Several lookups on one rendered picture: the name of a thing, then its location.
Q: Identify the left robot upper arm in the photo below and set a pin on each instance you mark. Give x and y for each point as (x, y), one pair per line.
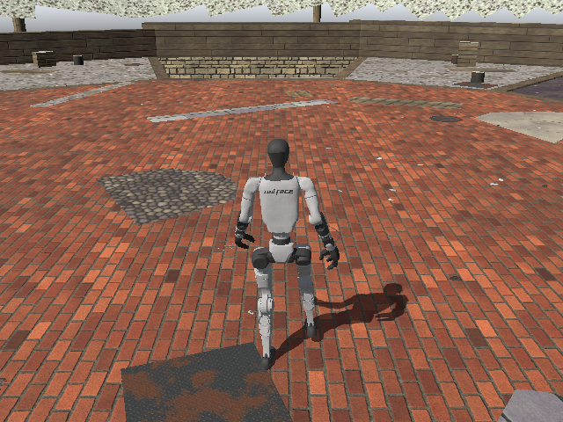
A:
(251, 187)

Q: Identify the right robot forearm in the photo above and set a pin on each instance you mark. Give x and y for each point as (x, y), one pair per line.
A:
(325, 234)

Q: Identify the left robot forearm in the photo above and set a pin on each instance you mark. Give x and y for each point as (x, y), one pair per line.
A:
(240, 228)

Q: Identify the left robot foot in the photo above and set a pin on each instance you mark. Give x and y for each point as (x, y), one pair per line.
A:
(266, 363)

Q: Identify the right robot hand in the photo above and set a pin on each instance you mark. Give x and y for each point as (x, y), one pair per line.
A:
(335, 256)

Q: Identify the right robot thigh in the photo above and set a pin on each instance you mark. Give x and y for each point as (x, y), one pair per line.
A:
(302, 256)

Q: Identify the right robot upper arm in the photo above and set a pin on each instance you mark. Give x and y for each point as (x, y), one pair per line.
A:
(311, 197)

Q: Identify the left robot hand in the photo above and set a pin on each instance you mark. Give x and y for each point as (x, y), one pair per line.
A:
(240, 244)

